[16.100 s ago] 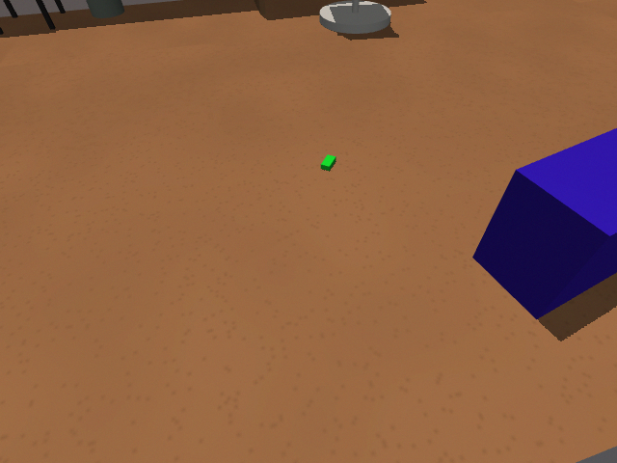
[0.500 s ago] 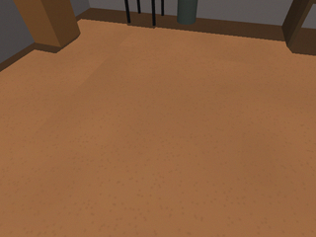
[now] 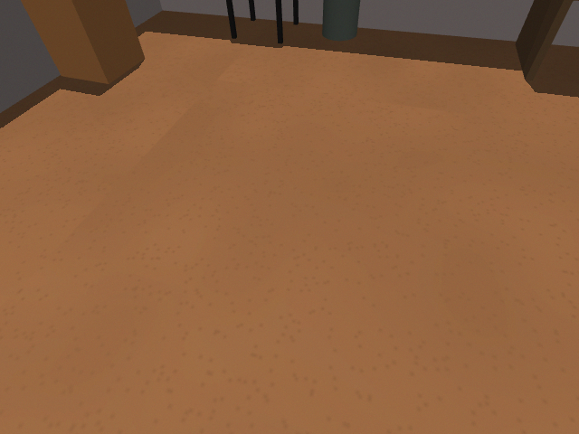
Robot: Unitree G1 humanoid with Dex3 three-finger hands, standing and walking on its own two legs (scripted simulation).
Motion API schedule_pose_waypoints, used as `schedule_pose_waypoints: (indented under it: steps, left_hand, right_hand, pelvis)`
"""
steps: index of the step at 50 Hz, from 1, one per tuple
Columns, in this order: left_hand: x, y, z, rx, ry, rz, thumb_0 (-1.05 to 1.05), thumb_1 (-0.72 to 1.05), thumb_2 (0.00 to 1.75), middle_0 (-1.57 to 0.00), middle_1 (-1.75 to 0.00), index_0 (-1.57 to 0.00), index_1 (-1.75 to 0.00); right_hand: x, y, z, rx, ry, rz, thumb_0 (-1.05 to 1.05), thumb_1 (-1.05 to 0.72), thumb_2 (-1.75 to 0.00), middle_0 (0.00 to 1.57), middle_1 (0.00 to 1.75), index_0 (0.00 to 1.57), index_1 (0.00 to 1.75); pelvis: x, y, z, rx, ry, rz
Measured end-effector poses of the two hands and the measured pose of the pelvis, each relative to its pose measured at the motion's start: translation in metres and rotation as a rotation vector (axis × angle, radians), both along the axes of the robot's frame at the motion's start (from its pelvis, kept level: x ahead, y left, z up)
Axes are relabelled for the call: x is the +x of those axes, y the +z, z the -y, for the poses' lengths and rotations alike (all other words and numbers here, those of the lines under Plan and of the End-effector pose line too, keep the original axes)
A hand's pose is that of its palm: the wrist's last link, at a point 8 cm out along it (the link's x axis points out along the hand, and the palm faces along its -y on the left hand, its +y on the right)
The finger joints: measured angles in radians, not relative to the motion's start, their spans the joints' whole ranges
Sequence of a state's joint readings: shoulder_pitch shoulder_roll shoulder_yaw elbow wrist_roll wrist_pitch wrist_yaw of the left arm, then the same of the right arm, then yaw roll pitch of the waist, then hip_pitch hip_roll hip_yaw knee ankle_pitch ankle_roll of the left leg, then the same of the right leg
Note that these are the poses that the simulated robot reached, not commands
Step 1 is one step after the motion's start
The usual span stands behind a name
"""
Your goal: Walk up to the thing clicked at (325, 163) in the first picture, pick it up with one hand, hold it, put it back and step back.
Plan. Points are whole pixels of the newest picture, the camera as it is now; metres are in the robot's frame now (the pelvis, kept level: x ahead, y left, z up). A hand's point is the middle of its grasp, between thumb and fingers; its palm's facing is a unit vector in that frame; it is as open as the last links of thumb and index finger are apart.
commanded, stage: stand
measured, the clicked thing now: out of the picture +0.14 -0.89 -0.77
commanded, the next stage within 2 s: walk up in 0.68 s
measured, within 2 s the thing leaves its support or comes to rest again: neither
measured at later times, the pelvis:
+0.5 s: pelvis +0.00 +0.00 +0.00, yaw -1 degrees
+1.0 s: pelvis +0.08 +0.05 -0.02, yaw +2 degrees
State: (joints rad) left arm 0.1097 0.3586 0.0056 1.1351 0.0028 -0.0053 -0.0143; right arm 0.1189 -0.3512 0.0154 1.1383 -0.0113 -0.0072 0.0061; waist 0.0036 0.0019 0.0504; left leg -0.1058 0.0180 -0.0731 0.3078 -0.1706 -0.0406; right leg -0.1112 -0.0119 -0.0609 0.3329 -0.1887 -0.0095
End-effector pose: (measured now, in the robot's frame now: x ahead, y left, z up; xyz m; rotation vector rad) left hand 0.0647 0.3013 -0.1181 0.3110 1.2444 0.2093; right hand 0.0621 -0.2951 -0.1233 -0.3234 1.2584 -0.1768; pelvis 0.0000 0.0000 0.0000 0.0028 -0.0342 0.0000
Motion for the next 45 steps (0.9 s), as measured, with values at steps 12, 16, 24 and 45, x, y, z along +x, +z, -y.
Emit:
schedule_pose_waypoints:
  steps: [12, 16, 24, 45]
  left_hand:
    - [0.006, 0.001, 0.003, -0.001, -0.009, 0.012, 0.01, 0.90, 0.90, -0.21, -0.30, -0.20, -0.30]
    - [0.007, 0.001, 0.004, -0.001, -0.011, 0.014, 0.01, 0.90, 0.90, -0.21, -0.30, -0.20, -0.30]
    - [0.009, 0.000, 0.005, -0.002, -0.016, 0.011, 0.01, 0.90, 0.90, -0.21, -0.30, -0.20, -0.30]
    - [-0.010, 0.008, -0.050, 0.020, 0.074, 0.042, 0.01, 0.90, 0.90, -0.21, -0.30, -0.20, -0.30]
  right_hand:
    - [0.008, 0.001, 0.002, 0.002, 0.004, 0.020, 0.00, -0.90, -0.90, 0.20, 0.30, 0.20, 0.30]
    - [0.009, 0.002, 0.002, 0.000, 0.003, 0.023, 0.00, -0.90, -0.90, 0.20, 0.30, 0.20, 0.30]
    - [0.007, 0.002, 0.004, -0.003, -0.001, 0.018, 0.00, -0.90, -0.90, 0.20, 0.30, 0.20, 0.30]
    - [0.058, 0.021, 0.008, -0.037, 0.071, 0.058, 0.00, -0.90, -0.90, 0.20, 0.30, 0.20, 0.30]
  pelvis:
    - [0.002, 0.000, 0.002, -0.001, -0.004, 0.001]
    - [0.003, 0.000, 0.002, -0.002, -0.005, 0.001]
    - [0.003, 0.000, 0.003, -0.001, -0.009, -0.001]
    - [0.038, -0.003, -0.022, -0.014, 0.039, -0.001]
